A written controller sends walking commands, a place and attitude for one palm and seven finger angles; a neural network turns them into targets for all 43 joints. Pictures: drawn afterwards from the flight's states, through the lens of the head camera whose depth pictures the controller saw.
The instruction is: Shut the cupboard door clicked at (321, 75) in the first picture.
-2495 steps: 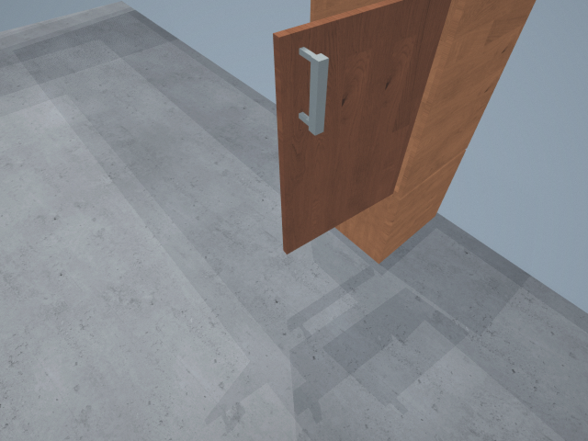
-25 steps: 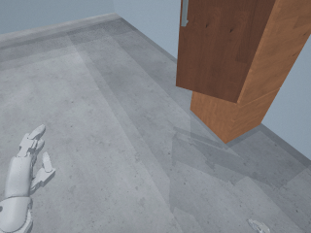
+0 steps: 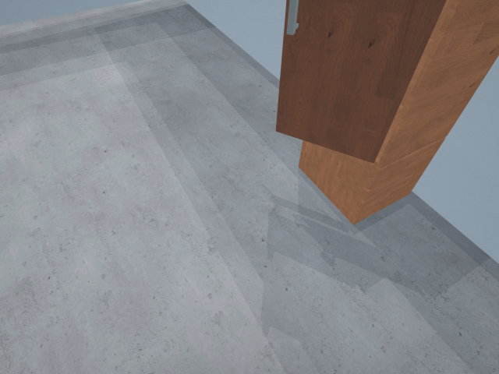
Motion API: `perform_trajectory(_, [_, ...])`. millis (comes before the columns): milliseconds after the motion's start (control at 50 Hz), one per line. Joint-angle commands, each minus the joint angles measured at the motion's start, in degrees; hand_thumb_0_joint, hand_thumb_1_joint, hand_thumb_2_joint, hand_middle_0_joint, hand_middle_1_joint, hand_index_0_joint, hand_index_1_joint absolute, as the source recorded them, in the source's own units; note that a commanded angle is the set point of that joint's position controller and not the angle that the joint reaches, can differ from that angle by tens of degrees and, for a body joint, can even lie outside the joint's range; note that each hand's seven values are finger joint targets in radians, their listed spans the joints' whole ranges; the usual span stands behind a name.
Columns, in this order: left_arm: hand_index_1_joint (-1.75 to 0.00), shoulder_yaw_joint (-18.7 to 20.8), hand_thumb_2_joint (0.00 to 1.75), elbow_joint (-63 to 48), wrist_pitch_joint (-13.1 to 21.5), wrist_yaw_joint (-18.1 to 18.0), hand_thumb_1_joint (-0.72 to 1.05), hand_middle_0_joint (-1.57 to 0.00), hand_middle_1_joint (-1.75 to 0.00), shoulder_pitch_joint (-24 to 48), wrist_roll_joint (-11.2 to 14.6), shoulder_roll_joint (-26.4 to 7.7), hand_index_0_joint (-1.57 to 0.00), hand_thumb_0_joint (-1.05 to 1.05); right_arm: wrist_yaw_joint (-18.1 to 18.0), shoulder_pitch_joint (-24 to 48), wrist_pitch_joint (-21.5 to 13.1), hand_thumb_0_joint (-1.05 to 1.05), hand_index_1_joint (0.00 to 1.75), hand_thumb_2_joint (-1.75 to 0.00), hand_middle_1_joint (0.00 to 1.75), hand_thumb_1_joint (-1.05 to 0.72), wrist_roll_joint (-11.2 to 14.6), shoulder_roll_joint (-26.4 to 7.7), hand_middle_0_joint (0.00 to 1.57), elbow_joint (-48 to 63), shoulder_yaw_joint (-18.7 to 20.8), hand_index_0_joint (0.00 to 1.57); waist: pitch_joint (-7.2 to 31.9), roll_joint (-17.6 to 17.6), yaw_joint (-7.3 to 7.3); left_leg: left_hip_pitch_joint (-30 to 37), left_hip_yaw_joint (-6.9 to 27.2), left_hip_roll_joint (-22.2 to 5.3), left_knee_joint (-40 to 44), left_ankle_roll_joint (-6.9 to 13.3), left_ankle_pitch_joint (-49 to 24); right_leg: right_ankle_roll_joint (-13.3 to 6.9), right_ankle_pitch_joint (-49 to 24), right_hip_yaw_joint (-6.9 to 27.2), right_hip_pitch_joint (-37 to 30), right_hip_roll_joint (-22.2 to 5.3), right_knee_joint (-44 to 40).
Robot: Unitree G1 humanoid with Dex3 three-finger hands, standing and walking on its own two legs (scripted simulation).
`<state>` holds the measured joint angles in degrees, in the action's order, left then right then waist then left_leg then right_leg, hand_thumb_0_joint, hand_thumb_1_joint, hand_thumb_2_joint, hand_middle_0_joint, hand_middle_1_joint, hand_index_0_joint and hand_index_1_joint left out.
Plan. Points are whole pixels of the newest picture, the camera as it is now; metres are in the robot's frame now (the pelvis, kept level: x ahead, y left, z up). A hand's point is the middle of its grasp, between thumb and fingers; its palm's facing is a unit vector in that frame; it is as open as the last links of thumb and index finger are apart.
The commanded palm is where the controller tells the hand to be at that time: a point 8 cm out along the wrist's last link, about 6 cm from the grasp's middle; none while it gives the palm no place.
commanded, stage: let the arm hang, fingers relaxed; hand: left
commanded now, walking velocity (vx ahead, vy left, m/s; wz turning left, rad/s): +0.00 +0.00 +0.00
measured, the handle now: (296, 6) +1.04 -0.09 +0.15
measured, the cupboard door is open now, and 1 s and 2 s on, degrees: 33 33 33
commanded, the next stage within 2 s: look to check the result in 0.52 s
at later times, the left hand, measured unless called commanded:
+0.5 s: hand out of the picture -0.02 +0.16 -0.18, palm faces +0.02 -0.99 -0.14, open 7.4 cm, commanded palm none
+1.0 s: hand out of the picture -0.03 +0.18 -0.18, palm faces +0.00 -0.99 -0.16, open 7.4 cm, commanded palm none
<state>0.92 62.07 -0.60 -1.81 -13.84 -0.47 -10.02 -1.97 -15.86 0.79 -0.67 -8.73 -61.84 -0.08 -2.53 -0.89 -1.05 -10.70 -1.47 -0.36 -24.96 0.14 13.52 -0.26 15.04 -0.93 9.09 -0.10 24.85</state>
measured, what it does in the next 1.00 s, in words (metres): stands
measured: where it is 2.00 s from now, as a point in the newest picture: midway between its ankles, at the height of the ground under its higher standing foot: outside the picture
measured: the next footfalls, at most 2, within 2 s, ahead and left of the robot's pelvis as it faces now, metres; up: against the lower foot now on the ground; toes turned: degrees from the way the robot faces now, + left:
none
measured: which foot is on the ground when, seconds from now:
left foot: down 0.00-1.00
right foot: down 0.00-1.00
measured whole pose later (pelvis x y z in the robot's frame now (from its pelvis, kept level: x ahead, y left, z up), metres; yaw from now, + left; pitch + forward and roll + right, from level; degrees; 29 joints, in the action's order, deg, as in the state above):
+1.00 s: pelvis -0.01 +0.03 +0.00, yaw -1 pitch -2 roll +0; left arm 0.5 67.1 0.2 -2.1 -17.3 -0.9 -7.0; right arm -2.0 -18.8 -0.1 -0.4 -6.7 -65.2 0.0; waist -2.6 0.5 -1.0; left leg -8.3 -3.5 1.3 -22.5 2.3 12.0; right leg 1.8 13.0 1.0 7.3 -1.8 22.5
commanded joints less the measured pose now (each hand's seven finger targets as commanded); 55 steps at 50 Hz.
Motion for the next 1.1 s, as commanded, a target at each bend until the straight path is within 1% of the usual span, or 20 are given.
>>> perform_trajectory(0, [-0.30,0.22,0.90,0.49,1.11,-0.13,0.90,-0.20,-0.30,-2.65,0.15,-4.26,-0.20,0.00,-0.46,-3.09,-1.05,0.00,0.30,-0.90,0.30,-0.90,0.06,-5.08,0.20,-0.14,0.93,0.20,0.58,0.90,0.33,2.77,4.15,-5.47,5.48,1.33,-12.93,-0.90,-12.06,4.27,-0.77,-5.16,-5.51])
perform_trajectory(40, [-0.30,0.13,0.90,1.47,1.08,-0.09,0.90,-0.20,-0.30,-3.13,0.16,-3.98,-0.20,0.00,-0.49,-3.12,-1.09,0.00,0.30,-0.90,0.30,-0.90,0.04,-4.97,0.20,-0.87,0.80,0.20,-0.84,0.76,0.34,2.72,4.23,-5.33,6.27,1.41,-11.42,-0.82,-10.35,4.46,-0.12,-5.05,-6.12])
perform_trajectory(100, [-0.30,0.12,0.90,2.51,1.21,-0.15,0.90,-0.20,-0.30,-4.00,0.08,-3.72,-0.20,0.00,-0.49,-3.44,-1.14,0.00,0.30,-0.90,0.30,-0.90,0.08,-4.70,0.20,-1.68,0.77,0.20,-0.72,0.80,0.32,3.21,3.92,-5.32,6.40,1.47,-10.88,-0.82,-10.19,4.68,-0.23,-5.23,-6.72])
perform_trajectory(120, [-0.30,0.07,0.90,2.72,1.25,-0.16,0.90,-0.20,-0.30,-4.21,0.08,-3.57,-0.20,0.00,-0.51,-3.59,-1.13,0.00,0.30,-0.90,0.30,-0.90,0.06,-4.61,0.20,-1.85,0.71,0.20,-1.35,1.62,0.29,3.01,3.97,-5.20,6.56,1.46,-10.41,-0.76,-10.04,4.70,-0.02,-5.12,-6.75])
perform_trajectory(200, [-0.30,0.02,0.90,3.56,1.30,-0.30,0.90,-0.20,-0.30,-5.31,0.02,-2.95,-0.20,0.00,-0.56,-4.01,-1.18,0.00,0.30,-0.90,0.30,-0.90,0.07,-4.20,0.20,-2.52,0.68,0.20,-2.25,0.47,0.26,3.05,3.65,-5.13,6.80,1.49,-9.79,-0.76,-9.24,4.89,0.55,-5.20,-7.03])
perform_trajectory(320, [-0.30,-0.05,0.90,4.36,1.48,-0.37,0.90,-0.20,-0.30,-7.17,0.03,-2.08,-0.20,0.00,-0.70,-5.06,-1.29,0.00,0.30,-0.90,0.30,-0.90,0.07,-3.65,0.20,-2.76,0.55,0.20,-2.78,0.78,0.39,2.88,3.71,-4.95,6.77,1.67,-9.06,-0.76,-8.78,5.06,0.71,-5.14,-7.38])
perform_trajectory(360, [-0.30,-0.08,0.90,4.42,1.45,-0.43,0.90,-0.20,-0.30,-7.40,0.01,-1.72,-0.20,0.00,-0.74,-5.53,-1.25,0.00,0.30,-0.90,0.30,-0.90,0.09,-3.33,0.20,-2.92,0.61,0.20,-3.71,0.34,0.36,2.32,3.67,-4.86,6.94,1.69,-8.33,-0.76,-8.18,5.17,1.00,-5.03,-7.46])
perform_trajectory(380, [-0.30,-0.09,0.90,4.41,1.45,-0.48,0.90,-0.20,-0.30,-7.63,-0.04,-1.99,-0.20,0.00,-0.69,-5.88,-1.18,0.00,0.30,-0.90,0.30,-0.90,0.18,-3.53,0.20,-2.83,0.62,0.20,-3.53,0.44,0.34,2.22,3.66,-4.88,6.77,1.66,-8.26,-0.78,-7.97,5.07,0.87,-4.90,-7.49])
perform_trajectory(420, [-0.30,-0.10,0.90,4.50,1.40,-0.46,0.90,-0.20,-0.30,-7.76,-0.01,-1.55,-0.20,0.00,-0.71,-6.18,-1.13,0.00,0.30,-0.90,0.30,-0.90,0.10,-2.99,0.20,-3.00,0.60,0.20,-4.89,0.90,0.33,1.37,3.75,-4.69,7.15,1.64,-6.63,-0.70,-6.61,5.07,1.52,-4.88,-7.59])
perform_trajectory(480, [-0.30,-0.15,0.90,4.55,1.45,-0.54,0.90,-0.20,-0.30,-8.26,-0.01,-1.60,-0.20,0.00,-0.68,-6.82,-1.15,0.00,0.30,-0.90,0.30,-0.90,0.19,-3.16,0.20,-3.04,0.67,0.20,-3.94,1.00,0.31,1.46,3.90,-4.69,6.93,1.78,-6.71,-0.75,-6.34,4.93,1.10,-4.87,-7.50])
perform_trajectory(520, [-0.30,-0.14,0.90,4.65,1.41,-0.53,0.90,-0.20,-0.30,-8.45,0.01,-1.09,-0.20,0.00,-0.73,-6.94,-1.23,0.00,0.30,-0.90,0.30,-0.90,0.06,-2.78,0.20,-3.09,0.67,0.20,-4.21,0.31,0.36,1.54,3.81,-4.67,7.18,1.79,-6.06,-0.74,-5.91,4.94,1.61,-4.90,-7.31])
perform_trajectory(580, [-0.30,-0.08,0.90,4.51,1.39,-0.57,0.90,-0.20,-0.30,-8.52,-0.01,-1.48,-0.20,0.00,-0.71,-7.55,-1.29,0.00,0.30,-0.90,0.30,-0.90,0.22,-3.00,0.20,-2.99,0.68,0.20,-3.80,0.48,0.37,1.13,4.18,-4.69,7.07,1.92,-6.62,-0.68,-6.13,4.84,0.91,-4.74,-7.06])
perform_trajectory(620, [-0.30,-0.12,0.90,4.62,1.40,-0.56,0.90,-0.20,-0.30,-8.66,0.00,-1.19,-0.20,0.00,-0.73,-7.57,-1.31,0.00,0.30,-0.90,0.30,-0.90,0.11,-2.70,0.20,-2.99,0.67,0.20,-3.89,1.13,0.35,1.24,4.19,-4.69,7.17,1.95,-6.27,-0.69,-5.95,4.90,1.36,-4.84,-6.94])
perform_trajectory(800, [-0.30,-0.07,0.90,4.37,1.19,-0.57,0.90,-0.20,-0.30,-8.36,-0.12,-1.36,-0.20,0.00,-0.62,-7.82,-1.26,0.00,0.30,-0.90,0.30,-0.90,0.11,-2.91,0.20,-2.75,0.88,0.20,-5.25,0.42,0.24,0.10,4.55,-4.67,8.23,1.99,-3.10,-0.57,-4.13,4.73,2.25,-4.66,-6.51])
perform_trajectory(880, [-0.30,0.09,0.90,4.05,1.21,-0.59,0.90,-0.20,-0.30,-8.13,-0.18,-1.86,-0.20,0.00,-0.60,-7.74,-1.51,0.00,0.30,-0.90,0.30,-0.90,0.23,-3.62,0.20,-2.36,1.06,0.20,-3.56,0.35,0.34,0.94,4.93,-4.97,8.13,2.23,-4.77,-0.42,-5.19,4.47,1.45,-4.65,-6.05])
perform_trajectory(1000, [-0.30,0.18,0.90,3.96,1.19,-0.54,0.90,-0.20,-0.30,-7.31,-0.25,-2.19,-0.20,0.00,-0.56,-7.16,-1.60,0.00,0.30,-0.90,0.30,-0.90,0.15,-3.85,0.20,-2.20,1.16,0.20,-4.13,0.27,0.25,0.67,4.99,-4.96,8.60,2.15,-4.51,-0.36,-5.39,4.58,1.63,-4.79,-5.95])
perform_trajectory(1020, [-0.30,0.18,0.90,3.91,1.20,-0.54,0.90,-0.20,-0.30,-7.24,-0.24,-2.18,-0.20,0.00,-0.56,-7.28,-1.61,0.00,0.30,-0.90,0.30,-0.90,0.13,-3.92,0.20,-2.14,1.14,0.20,-4.22,1.08,0.20,0.67,5.17,-4.99,8.75,2.14,-4.40,-0.33,-5.13,4.48,1.64,-4.79,-5.95])
perform_trajectory(1040, [-0.30,0.17,0.90,3.89,1.20,-0.52,0.90,-0.20,-0.30,-7.13,-0.23,-2.19,-0.20,0.00,-0.53,-7.14,-1.60,0.00,0.30,-0.90,0.30,-0.90,0.14,-4.10,0.20,-2.19,1.16,0.20,-4.48,1.04,0.23,0.56,5.13,-5.02,8.87,2.15,-3.90,-0.29,-4.81,4.44,1.85,-4.83,-6.05])
perform_trajectory(1060, [-0.30,0.10,0.90,3.92,1.21,-0.51,0.90,-0.20,-0.30,-7.15,-0.24,-2.16,-0.20,0.00,-0.53,-6.94,-1.61,0.00,0.30,-0.90,0.30,-0.90,0.09,-4.26,0.20,-2.10,1.21,0.20,-4.36,0.07,0.19,0.78,5.17,-4.94,9.03,2.12,-3.85,-0.30,-4.94,4.60,1.95,-4.78,-6.01])
perform_trajectory(1080, [-0.30,0.20,0.90,3.84,1.27,-0.52,0.90,-0.20,-0.30,-7.28,-0.28,-2.64,-0.20,0.00,-0.49,-6.83,-1.60,0.00,0.30,-0.90,0.30,-0.90,0.23,-4.52,0.20,-1.87,1.27,0.20,-3.90,0.45,0.30,0.99,5.12,-4.98,8.65,2.19,-4.44,-0.32,-5.26,4.45,1.65,-4.80,-6.21])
